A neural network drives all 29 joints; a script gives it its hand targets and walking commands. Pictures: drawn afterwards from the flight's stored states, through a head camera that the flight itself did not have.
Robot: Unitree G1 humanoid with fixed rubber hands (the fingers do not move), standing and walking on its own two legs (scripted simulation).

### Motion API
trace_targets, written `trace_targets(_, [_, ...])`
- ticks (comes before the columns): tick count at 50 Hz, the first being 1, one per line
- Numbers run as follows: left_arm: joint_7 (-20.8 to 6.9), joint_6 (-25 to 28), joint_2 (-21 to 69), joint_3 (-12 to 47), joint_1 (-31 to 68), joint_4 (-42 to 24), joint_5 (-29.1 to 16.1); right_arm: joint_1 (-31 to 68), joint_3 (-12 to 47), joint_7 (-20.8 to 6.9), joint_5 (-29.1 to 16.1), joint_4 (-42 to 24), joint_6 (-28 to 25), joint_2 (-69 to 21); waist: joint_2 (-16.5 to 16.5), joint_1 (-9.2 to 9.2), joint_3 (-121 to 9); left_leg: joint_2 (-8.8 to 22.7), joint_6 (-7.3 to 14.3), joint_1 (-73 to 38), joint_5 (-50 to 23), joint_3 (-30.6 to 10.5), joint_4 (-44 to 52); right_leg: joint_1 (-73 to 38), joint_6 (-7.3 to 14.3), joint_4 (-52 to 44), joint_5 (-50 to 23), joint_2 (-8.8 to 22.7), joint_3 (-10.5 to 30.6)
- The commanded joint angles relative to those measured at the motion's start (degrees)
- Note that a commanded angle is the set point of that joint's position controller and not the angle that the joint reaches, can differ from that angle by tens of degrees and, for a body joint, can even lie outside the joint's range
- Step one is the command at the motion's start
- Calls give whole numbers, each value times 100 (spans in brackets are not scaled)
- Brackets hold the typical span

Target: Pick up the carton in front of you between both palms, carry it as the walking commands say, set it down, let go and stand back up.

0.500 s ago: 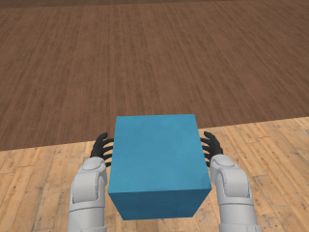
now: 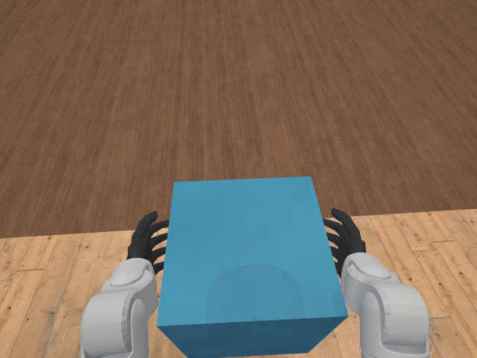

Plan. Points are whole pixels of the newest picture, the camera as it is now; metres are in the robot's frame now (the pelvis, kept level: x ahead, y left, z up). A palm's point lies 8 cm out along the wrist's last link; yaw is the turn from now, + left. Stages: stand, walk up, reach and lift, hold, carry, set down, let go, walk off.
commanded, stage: carry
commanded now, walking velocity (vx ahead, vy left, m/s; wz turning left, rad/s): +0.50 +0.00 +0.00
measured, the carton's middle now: (246, 274) +0.26 +0.00 +0.03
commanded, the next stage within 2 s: none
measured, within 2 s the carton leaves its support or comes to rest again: neither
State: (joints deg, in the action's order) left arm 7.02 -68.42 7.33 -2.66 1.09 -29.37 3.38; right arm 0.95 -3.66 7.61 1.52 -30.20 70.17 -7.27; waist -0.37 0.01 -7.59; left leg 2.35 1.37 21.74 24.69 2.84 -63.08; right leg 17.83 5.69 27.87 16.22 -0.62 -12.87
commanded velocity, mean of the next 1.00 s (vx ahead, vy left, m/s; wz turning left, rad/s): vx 0.50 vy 0.00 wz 0.00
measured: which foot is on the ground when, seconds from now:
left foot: up 0.00-0.32, down 0.34-0.88, up 0.90-1.00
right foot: down 0.00-0.36, up 0.38-0.82, down 0.84-1.00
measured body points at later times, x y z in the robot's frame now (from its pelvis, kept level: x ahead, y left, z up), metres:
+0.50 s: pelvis +0.34 +0.05 +0.00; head +0.36 +0.06 +0.45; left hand +0.61 +0.18 +0.05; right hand +0.57 -0.12 +0.06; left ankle +0.39 +0.11 -0.73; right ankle +0.22 -0.07 -0.64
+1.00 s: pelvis +0.68 -0.01 +0.00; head +0.71 -0.02 +0.44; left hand +1.00 +0.14 +0.13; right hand +1.00 -0.16 +0.12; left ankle +0.56 +0.12 -0.62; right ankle +0.72 -0.09 -0.73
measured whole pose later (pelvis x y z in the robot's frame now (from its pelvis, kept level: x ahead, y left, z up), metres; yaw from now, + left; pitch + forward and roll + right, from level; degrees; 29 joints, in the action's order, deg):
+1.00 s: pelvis +0.68 -0.01 +0.00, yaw -1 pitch +4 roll +0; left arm 9.8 -71.7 6.4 -8.7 21.3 -24.2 0.5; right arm 20.5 -9.0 9.6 0.2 -26.0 73.8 -4.3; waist 1.5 -3.2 -1.3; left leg 3.8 3.0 26.5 21.3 2.0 -73.2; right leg 23.0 4.8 31.0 12.5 2.2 -13.5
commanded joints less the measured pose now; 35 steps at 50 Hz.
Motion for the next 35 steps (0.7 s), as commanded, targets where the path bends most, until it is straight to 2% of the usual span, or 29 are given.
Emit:
trace_targets(1, [-933, -213, 4521, 3855, 2411, -369, -1952, 2107, 3708, -942, -1519, 45, -18, -4505, -318, -53, -574, 447, -114, 1921, -1015, 129, 676, -2072, 255, -1856, -1561, 1778, 2060])
trace_targets(5, [-1152, -200, 4496, 3898, 2424, -253, -2110, 2008, 3637, -865, -1232, 135, -100, -4652, -479, -68, -110, 270, -225, 1908, -1749, 588, 1953, -2031, 145, -1904, -2277, 1414, 1214])
trace_targets(7, [-1205, -170, 4518, 3854, 2366, -186, -2092, 2124, 3694, -856, -1234, 23, -129, -4723, -676, -95, 39, 147, -195, 1571, -2041, 832, 2579, -1846, 72, -1877, -2605, 1261, 853])
trace_targets(10, [-1217, -113, 4570, 3771, 2325, -195, -2034, 2441, 3888, -885, -1392, -279, -158, -4812, -961, -116, 109, 1, -66, 1075, -2319, 1123, 3063, -1870, 43, -1829, -2962, 1268, 569])
trace_targets(12, [-1200, -74, 4614, 3732, 2287, -246, -1960, 2578, 3994, -928, -1532, -409, -177, -4849, -1060, -60, -105, -114, 60, 437, -2459, 1223, 3221, -2003, -38, -1283, -4130, 1312, 364])
trace_targets(13, [-1187, -68, 4618, 3719, 2240, -274, -1907, 2463, 4001, -947, -1576, -351, -190, -4829, -938, -5, -472, -326, 144, -311, -2277, 1328, 3247, -1975, -130, -563, -4612, 1215, 210])
trace_targets(14, [-1171, -64, 4551, 3709, 2178, -271, -1865, 2382, 3987, -971, -1588, -307, -198, -4826, -810, 111, -863, -488, 205, -1282, -1962, 1476, 3512, -1694, -264, 473, -4605, 1030, -43])
trace_targets(15, [-1155, -62, 4498, 3714, 2185, -281, -1824, 2325, 3980, -1006, -1604, -272, -202, -4828, -464, 262, -1335, -33, 357, -2620, -1570, 1001, 3541, -833, -399, 1741, -3543, 829, -37])
trace_targets(16, [-1156, -77, 4528, 3734, 2140, -377, -1803, 2220, 3949, -1029, -1618, -206, -216, -4698, 1035, 229, -1999, 1685, 966, -3747, -499, -1880, 4022, 555, -638, 3611, -1630, 331, 68])
trace_targets(17, [-1177, -73, 4579, 3780, 2044, -339, -1798, 2089, 3964, -1061, -1661, -12, -246, -4884, 1728, 114, -2023, 2376, 1502, -4140, -1062, -3748, 4822, 1847, -654, 4823, 1021, -201, 725])
trace_targets(18, [-1183, 11, 4759, 3809, 1994, -324, -1743, 2178, 4062, -1131, -1735, -103, -294, -5153, 1091, 209, -1876, 2237, 1538, -3901, -1560, -2997, 4809, 2129, -445, 5247, 925, 225, 1203])
trace_targets(19, [-1204, 80, 4951, 3815, 2071, -241, -1705, 2311, 4096, -1156, -1757, -223, -366, -5283, 706, 205, -1665, 2082, 1211, -3364, -2221, -2483, 4674, 2134, -385, 5129, 817, 484, 1365])
trace_targets(20, [-1212, 151, 5152, 3873, 2123, -169, -1712, 2427, 4140, -1176, -1817, -267, -422, -5408, 408, 169, -1475, 1936, 960, -2801, -2296, -1883, 4789, 1887, -357, 4701, 472, 643, 1428])
trace_targets(22, [-1208, 286, 5362, 3943, 2067, -154, -1703, 2480, 4183, -1212, -1829, -284, -545, -5574, 389, 101, -1313, 1688, 648, -2167, -1743, -1147, 5134, 1527, -399, 3936, 21, 821, 1293])
trace_targets(24, [-1161, 398, 5389, 4018, 1890, -188, -1630, 2314, 4223, -1264, -1828, -302, -601, -5494, 605, 83, -1174, 1573, 563, -1977, -1639, -585, 5332, 1438, -428, 3148, -151, 733, 974])
trace_targets(26, [-1126, 437, 5368, 4049, 1738, -176, -1577, 2104, 4207, -1294, -1776, -260, -613, -5321, 718, 97, -952, 1478, 621, -1969, -1556, -293, 5525, 1519, -500, 2501, -519, 739, 812])
trace_targets(30, [-1068, 395, 5063, 4080, 1704, -291, -1555, 1957, 4114, -1290, -1695, -358, -567, -4884, 825, 93, -383, 1177, 565, -2131, -2000, 318, 5575, 1735, -618, 1155, -1308, 621, 403])
trace_targets(35, [-980, 154, 4474, 4102, 2412, -818, -1853, 2315, 3919, -1103, -1669, -665, -385, -4314, 862, 152, 57, 1124, 533, -2413, -2828, 505, 5264, 1691, -536, 413, -1492, 477, 72])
